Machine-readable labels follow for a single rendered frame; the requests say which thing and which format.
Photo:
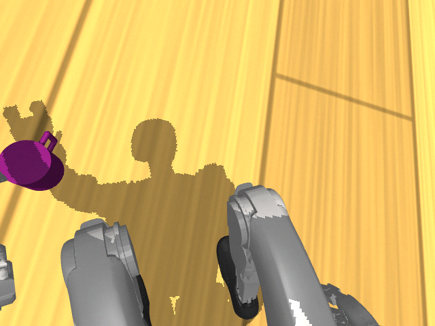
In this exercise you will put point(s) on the right robot hand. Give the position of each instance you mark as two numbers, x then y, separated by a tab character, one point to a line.
350	312

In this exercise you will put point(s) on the left robot foot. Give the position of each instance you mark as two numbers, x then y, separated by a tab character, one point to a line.
145	300

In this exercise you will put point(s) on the left robot arm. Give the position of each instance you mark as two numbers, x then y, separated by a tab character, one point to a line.
7	286

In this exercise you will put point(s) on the mug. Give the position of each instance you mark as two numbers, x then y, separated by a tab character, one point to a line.
31	165

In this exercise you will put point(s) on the right robot foot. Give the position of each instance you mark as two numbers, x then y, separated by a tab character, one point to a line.
227	269

